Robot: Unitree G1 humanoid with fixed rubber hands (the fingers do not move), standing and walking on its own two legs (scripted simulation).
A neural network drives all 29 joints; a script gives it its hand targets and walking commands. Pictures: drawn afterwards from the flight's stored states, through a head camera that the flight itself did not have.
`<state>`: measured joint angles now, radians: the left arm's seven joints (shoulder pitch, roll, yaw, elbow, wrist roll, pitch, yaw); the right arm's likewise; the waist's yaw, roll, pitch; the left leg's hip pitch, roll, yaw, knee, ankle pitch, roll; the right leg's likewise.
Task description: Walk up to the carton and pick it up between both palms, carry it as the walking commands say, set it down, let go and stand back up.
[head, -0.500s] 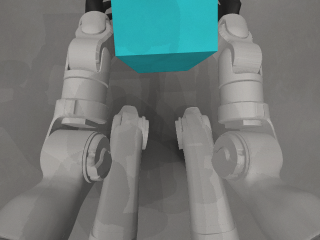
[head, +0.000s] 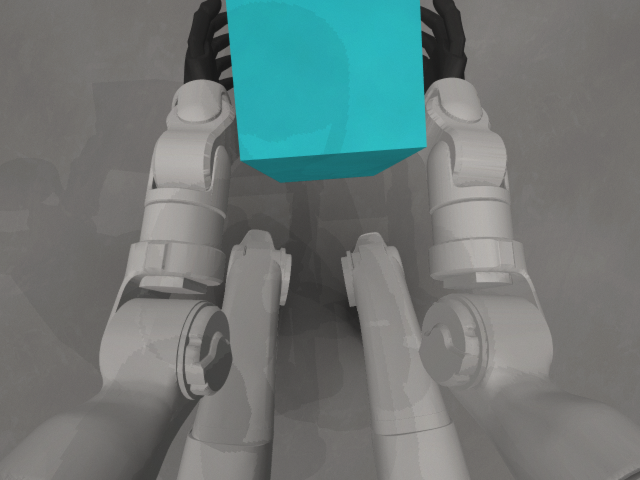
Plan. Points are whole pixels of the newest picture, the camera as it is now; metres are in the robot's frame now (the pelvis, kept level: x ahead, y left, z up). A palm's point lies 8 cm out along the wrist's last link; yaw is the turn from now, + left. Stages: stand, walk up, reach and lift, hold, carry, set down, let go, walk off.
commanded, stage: reach and lift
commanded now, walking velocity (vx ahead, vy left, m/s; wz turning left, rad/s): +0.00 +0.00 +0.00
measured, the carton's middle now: (323, 90) +0.51 -0.01 -0.12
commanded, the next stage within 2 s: none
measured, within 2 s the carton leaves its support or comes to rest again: neither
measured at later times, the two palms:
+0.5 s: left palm (191, 80) +0.47 +0.11 -0.01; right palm (474, 81) +0.47 -0.12 +0.01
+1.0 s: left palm (173, 73) +0.45 +0.10 +0.06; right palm (538, 76) +0.45 -0.13 +0.08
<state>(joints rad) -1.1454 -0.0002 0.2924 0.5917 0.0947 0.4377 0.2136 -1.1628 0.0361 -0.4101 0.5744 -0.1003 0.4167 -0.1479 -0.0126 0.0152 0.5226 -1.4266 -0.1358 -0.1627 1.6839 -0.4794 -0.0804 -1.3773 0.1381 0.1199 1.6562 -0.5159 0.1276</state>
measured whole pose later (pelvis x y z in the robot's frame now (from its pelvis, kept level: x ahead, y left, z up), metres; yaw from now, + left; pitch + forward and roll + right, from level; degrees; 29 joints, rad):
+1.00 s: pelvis +0.00 +0.00 +0.12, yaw +1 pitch +3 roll -2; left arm -0.92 -0.07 0.27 0.55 0.13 0.43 0.20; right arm -0.93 0.11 -0.38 0.50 -0.14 0.43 -0.14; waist -0.04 0.01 0.52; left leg -0.91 -0.11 -0.18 1.21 -0.34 -0.06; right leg -0.86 0.10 0.15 1.18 -0.37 0.10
